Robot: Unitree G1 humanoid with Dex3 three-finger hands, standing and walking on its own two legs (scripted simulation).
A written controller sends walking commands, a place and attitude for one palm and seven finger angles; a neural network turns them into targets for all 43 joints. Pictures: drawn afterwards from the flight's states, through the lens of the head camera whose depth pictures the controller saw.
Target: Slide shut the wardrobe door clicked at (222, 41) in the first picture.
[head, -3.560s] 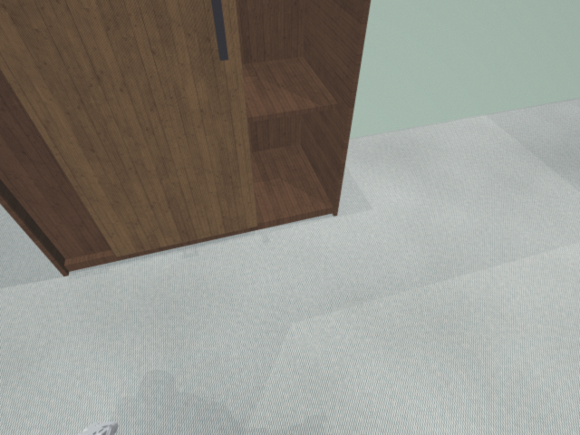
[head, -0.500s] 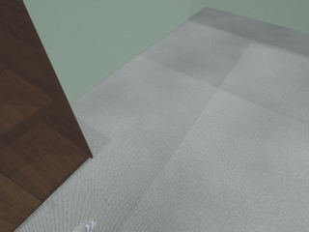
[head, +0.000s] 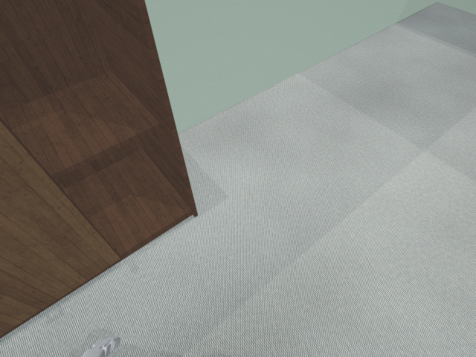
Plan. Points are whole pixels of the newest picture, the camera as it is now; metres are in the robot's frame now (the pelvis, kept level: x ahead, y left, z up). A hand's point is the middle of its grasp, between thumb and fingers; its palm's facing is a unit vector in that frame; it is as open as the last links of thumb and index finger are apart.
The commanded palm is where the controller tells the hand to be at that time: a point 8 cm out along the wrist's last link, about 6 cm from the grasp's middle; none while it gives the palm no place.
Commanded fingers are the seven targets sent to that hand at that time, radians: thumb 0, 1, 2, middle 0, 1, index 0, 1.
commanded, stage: turn to face it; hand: left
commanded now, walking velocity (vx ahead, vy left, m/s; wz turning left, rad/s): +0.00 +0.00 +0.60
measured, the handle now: out of the picture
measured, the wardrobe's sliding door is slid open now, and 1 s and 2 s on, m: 0.37 0.37 0.37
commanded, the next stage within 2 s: take the last steps up to it in 0.96 s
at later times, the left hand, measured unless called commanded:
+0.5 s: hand out of the picture -0.08 +0.21 -0.18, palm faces +0.39 -0.88 -0.27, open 7.4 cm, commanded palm none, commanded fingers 0.00 0.90 0.90 -0.20 -0.30 -0.20 -0.30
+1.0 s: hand out of the picture -0.04 +0.17 -0.14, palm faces +0.54 -0.79 -0.27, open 7.4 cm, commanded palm none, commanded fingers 0.00 0.90 0.90 -0.20 -0.30 -0.20 -0.30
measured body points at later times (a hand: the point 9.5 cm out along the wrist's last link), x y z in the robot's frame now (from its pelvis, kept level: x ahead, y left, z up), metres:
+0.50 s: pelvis -0.02 +0.00 -0.01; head +0.01 +0.03 +0.43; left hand -0.10 +0.26 -0.16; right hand +0.19 -0.20 -0.13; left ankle -0.07 +0.10 -0.74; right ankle -0.01 -0.13 -0.72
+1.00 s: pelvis -0.01 -0.04 +0.00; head +0.02 -0.07 +0.45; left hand -0.06 +0.21 -0.12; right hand +0.17 -0.23 -0.16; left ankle -0.11 +0.07 -0.65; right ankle +0.05 -0.11 -0.73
